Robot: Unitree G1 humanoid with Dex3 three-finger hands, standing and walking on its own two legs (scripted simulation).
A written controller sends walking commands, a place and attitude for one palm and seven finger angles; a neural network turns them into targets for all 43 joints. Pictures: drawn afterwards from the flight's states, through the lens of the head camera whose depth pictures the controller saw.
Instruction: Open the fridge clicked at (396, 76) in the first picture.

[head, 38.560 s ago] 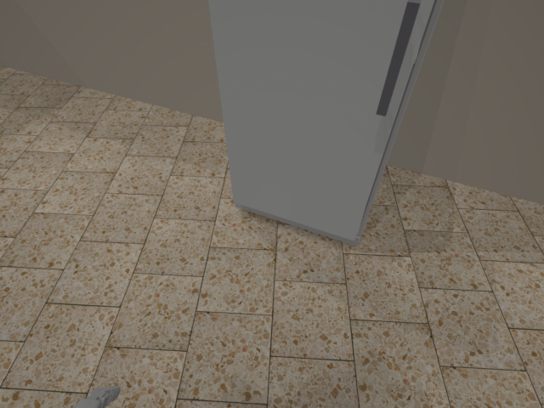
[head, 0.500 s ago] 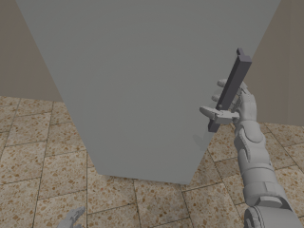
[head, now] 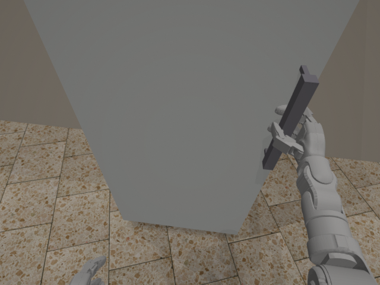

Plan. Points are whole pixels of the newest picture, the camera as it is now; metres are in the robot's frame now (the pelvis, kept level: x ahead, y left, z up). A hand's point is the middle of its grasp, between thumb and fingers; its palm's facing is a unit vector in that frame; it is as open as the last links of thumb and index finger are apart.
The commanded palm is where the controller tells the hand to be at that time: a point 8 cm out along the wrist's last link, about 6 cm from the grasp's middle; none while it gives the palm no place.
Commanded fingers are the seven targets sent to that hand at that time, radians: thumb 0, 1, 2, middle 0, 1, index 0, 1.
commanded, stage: grip the handle and tug to test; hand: right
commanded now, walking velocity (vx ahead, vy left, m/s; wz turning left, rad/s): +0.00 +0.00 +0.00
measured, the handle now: (283, 124) +0.46 -0.17 +0.11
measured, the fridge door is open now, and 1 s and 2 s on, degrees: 0 8 35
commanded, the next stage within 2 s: pull the door a little, standing still in 0.54 s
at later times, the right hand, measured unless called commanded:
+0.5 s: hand (278, 139) +0.40 -0.15 +0.12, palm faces +0.04 +1.00 +0.01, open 6.1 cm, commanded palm +0.34 -0.19 +0.12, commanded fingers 0.00 -0.90 -0.90 0.45 1.40 0.45 1.40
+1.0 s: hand (278, 164) +0.33 -0.14 +0.12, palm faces +0.03 +1.00 +0.01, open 6.4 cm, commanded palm +0.30 -0.19 +0.13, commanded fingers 0.00 -0.90 -0.90 0.45 1.40 0.45 1.40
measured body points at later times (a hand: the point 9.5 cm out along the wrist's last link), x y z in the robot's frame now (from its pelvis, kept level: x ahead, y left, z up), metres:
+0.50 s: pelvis +0.03 +0.00 +0.00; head +0.03 +0.01 +0.45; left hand +0.15 +0.24 -0.09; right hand +0.39 -0.20 +0.13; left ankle -0.02 +0.12 -0.73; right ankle +0.00 -0.12 -0.73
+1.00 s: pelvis +0.04 +0.00 +0.01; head +0.02 +0.01 +0.46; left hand +0.22 +0.21 -0.07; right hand +0.32 -0.19 +0.13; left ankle -0.02 +0.12 -0.73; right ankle +0.01 -0.12 -0.73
